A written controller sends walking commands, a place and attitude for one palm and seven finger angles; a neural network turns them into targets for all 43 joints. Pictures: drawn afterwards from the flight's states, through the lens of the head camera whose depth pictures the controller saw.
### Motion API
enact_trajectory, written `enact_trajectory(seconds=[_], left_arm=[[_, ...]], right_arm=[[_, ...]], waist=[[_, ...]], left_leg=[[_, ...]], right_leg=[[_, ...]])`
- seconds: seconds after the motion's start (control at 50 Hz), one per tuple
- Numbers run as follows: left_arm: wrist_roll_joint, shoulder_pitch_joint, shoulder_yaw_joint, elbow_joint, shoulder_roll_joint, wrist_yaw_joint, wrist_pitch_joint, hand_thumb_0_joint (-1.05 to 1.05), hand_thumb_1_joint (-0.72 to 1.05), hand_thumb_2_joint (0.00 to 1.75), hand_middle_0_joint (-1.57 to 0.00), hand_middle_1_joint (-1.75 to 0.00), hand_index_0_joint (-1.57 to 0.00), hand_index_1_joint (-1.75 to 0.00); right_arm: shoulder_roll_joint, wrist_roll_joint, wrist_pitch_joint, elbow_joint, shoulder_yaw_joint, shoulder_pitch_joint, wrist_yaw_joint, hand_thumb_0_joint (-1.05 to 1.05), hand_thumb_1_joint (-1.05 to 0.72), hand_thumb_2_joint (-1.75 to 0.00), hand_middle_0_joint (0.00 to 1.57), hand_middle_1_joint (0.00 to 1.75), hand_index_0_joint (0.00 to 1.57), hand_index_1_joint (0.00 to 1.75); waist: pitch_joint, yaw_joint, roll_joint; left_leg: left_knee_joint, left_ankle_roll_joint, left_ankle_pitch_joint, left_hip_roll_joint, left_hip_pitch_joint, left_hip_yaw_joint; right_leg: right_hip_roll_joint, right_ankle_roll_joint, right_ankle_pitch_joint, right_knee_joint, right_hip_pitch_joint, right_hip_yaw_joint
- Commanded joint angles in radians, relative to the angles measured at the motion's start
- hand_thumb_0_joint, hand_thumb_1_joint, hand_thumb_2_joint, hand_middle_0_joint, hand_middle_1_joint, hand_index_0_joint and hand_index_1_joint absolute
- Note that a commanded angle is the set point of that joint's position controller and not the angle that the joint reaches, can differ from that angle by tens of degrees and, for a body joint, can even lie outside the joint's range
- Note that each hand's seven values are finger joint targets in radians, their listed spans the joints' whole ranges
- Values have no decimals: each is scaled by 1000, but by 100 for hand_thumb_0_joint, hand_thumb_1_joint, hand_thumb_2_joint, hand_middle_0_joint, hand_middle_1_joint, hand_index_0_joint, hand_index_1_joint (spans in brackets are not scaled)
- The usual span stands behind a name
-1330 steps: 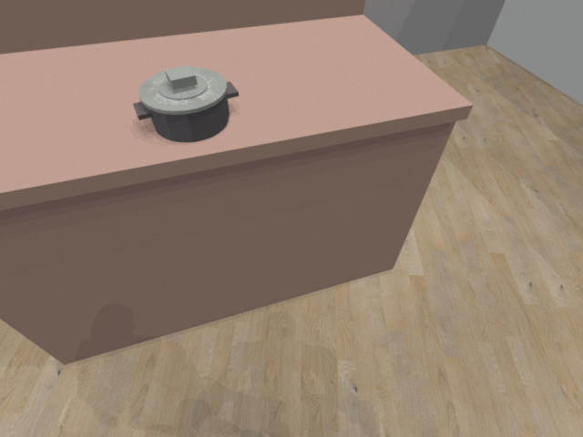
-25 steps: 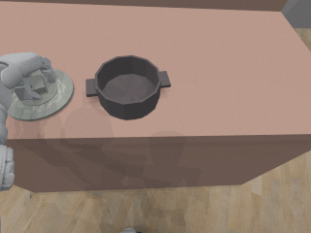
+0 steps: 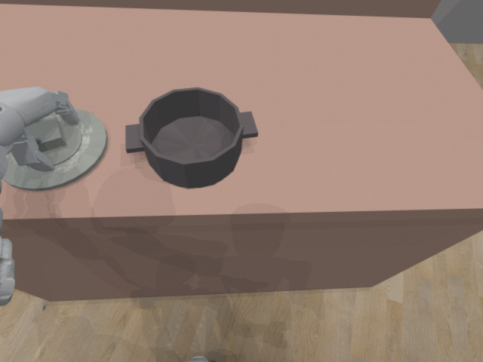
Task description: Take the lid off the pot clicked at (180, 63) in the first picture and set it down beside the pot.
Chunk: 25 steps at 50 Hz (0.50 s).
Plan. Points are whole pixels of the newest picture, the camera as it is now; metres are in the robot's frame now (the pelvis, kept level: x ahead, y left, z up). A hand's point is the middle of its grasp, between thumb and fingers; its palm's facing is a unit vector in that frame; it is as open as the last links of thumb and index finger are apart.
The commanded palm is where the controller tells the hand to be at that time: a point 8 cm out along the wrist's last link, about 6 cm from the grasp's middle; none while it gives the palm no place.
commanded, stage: raise the empty hand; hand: left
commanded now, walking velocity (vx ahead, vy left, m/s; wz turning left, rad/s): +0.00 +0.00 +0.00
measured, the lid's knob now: (45, 135) +0.48 +0.32 +0.07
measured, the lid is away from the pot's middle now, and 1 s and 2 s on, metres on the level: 0.25 0.25 0.25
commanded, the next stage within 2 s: draw the hand back to the body in 1.36 s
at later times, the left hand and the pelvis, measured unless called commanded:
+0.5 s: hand (21, 123) +0.45 +0.32 +0.12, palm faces -0.40 -0.11 -0.91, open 11.0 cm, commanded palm +0.47 +0.32 +0.20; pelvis +0.00 +0.00 +0.00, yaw +1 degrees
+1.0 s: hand out of the picture +0.46 +0.32 +0.18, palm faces -0.34 -0.10 -0.94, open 11.0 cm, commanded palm +0.47 +0.31 +0.25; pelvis +0.00 +0.01 +0.01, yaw +1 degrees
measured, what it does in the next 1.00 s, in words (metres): stands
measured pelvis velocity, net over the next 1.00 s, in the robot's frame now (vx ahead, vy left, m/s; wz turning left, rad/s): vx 0.00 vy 0.01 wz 0.02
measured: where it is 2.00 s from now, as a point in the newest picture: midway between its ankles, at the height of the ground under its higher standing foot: outside the picture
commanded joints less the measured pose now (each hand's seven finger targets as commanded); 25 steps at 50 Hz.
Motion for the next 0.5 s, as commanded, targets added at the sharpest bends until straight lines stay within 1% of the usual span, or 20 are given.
enact_trajectory(seconds=[0.0,0.02,0.04,0.06,0.08,0.1,0.12,0.16,0.2,0.22,0.24,0.28,0.3,0.34,0.36,0.38,0.4,0.44,0.46,0.48], left_arm=[[-14,-428,77,-184,309,30,1,0,-4,71,-38,-81,-38,-81],[-16,-433,61,-184,287,25,3,0,-4,71,-38,-81,-38,-81],[-22,-424,67,-165,293,23,4,0,-4,71,-38,-81,-38,-81],[-25,-470,75,-227,312,21,1,0,-4,71,-38,-81,-38,-81],[-25,-478,85,-250,320,22,-7,0,-4,71,-38,-81,-38,-81],[-24,-494,86,-255,328,26,-5,0,-4,71,-38,-81,-38,-81],[-23,-496,102,-260,344,26,-5,0,-4,71,-38,-81,-38,-81],[-27,-469,110,-218,350,26,0,0,-4,71,-38,-81,-38,-81],[-32,-464,97,-163,343,20,12,0,-4,71,-38,-81,-38,-81],[-28,-484,57,-150,306,13,22,0,-4,71,-38,-81,-38,-81],[-28,-502,44,-163,301,11,29,0,-4,71,-38,-81,-38,-81],[-17,-509,18,-172,279,2,27,0,-4,71,-38,-81,-38,-81],[-15,-510,54,-175,325,6,28,0,-4,71,-38,-81,-38,-81],[-18,-564,30,-202,306,-4,31,0,-4,71,-38,-81,-38,-81],[-23,-568,57,-228,334,-7,27,0,-4,71,-38,-81,-38,-81],[-27,-575,67,-253,348,-11,20,0,-4,71,-38,-81,-38,-81],[-29,-565,53,-222,329,-12,27,0,-4,71,-38,-81,-38,-81],[-36,-549,44,-165,316,-22,36,0,-4,71,-38,-81,-38,-81],[-35,-542,84,-171,366,-20,36,0,-4,71,-38,-81,-38,-81],[-29,-544,65,-170,347,-22,36,0,-4,71,-38,-81,-38,-81]], right_arm=[[-189,-9,-8,-67,-64,91,-17,0,-90,-90,20,30,20,30],[-188,-10,-9,-64,-64,89,-17,0,-90,-90,20,30,20,30],[-189,-7,-9,-60,-64,94,-18,0,-90,-90,20,30,20,30],[-192,-7,-5,-66,-64,87,-19,0,-90,-90,20,30,20,30],[-191,-10,-8,-72,-66,79,-22,0,-90,-90,20,30,20,30],[-192,-10,-8,-64,-67,88,-21,0,-90,-90,20,30,20,30],[-191,-11,-9,-62,-66,88,-23,0,-90,-90,20,30,20,30],[-190,-8,-14,-61,-63,84,-28,0,-90,-90,20,30,20,30],[-194,-3,-14,-50,-59,86,-27,0,-90,-90,20,30,20,30],[-193,-2,-15,-48,-58,83,-27,0,-90,-90,20,30,20,30],[-194,1,-16,-48,-57,83,-24,0,-90,-90,20,30,20,30],[-193,0,-22,-56,-56,75,-24,0,-90,-90,20,30,20,30],[-196,1,-19,-50,-57,91,-23,0,-90,-90,20,30,20,30],[-193,1,-23,-51,-57,86,-25,0,-90,-90,20,30,20,30],[-194,-2,-24,-56,-60,89,-26,0,-90,-90,20,30,20,30],[-196,-3,-24,-62,-59,81,-27,0,-90,-90,20,30,20,30],[-193,-3,-23,-55,-58,87,-26,0,-90,-90,20,30,20,30],[-195,0,-26,-41,-57,94,-26,0,-90,-90,20,30,20,30],[-198,1,-25,-47,-55,98,-25,0,-90,-90,20,30,20,30],[-199,0,-27,-56,-53,84,-24,0,-90,-90,20,30,20,30]], waist=[[-412,-2,131],[-403,-6,116],[-387,-6,99],[-418,-3,113],[-447,4,132],[-449,-4,143],[-465,-1,135],[-441,-1,107],[-380,-7,75],[-360,-12,82],[-339,-11,100],[-366,-5,125],[-376,-4,113],[-393,-12,126],[-425,-5,117],[-453,-1,133],[-427,-11,129],[-371,-15,93],[-386,-1,76],[-387,1,111]], left_leg=[[-12,-6,506,4,494,-85],[-16,-5,479,4,486,-83],[-18,-5,457,7,471,-81],[-28,-6,449,5,486,-92],[-22,-2,495,5,515,-89],[-18,-3,503,6,529,-92],[-20,-1,502,5,537,-94],[-23,2,482,1,503,-86],[-36,3,441,3,459,-80],[-45,2,404,0,448,-79],[-57,-2,370,1,445,-81],[-54,-1,391,-1,475,-81],[-52,-3,399,3,480,-87],[-58,-1,399,3,502,-90],[-58,2,417,-2,514,-93],[-54,3,476,2,539,-92],[-50,2,481,1,536,-96],[-64,3,418,3,492,-85],[-74,2,415,-1,481,-92],[-72,2,451,-1,493,-86]], right_leg=[[77,-62,247,-33,-68,-36],[78,-59,239,-39,-77,-37],[78,-59,228,-39,-74,-37],[76,-60,224,-44,-64,-37],[74,-64,245,-42,-56,-36],[77,-62,247,-40,-57,-35],[77,-61,250,-45,-48,-35],[76,-59,258,-48,-34,-33],[74,-59,249,-50,-33,-36],[74,-59,230,-58,-48,-38],[74,-62,204,-62,-52,-39],[73,-65,212,-67,-50,-36],[76,-64,212,-61,-33,-38],[75,-63,215,-69,-33,-37],[76,-62,233,-73,-9,-35],[72,-64,259,-72,-1,-34],[77,-62,257,-70,-10,-36],[75,-58,236,-79,-16,-40],[76,-60,239,-80,11,-41],[73,-64,255,-80,3,-38]])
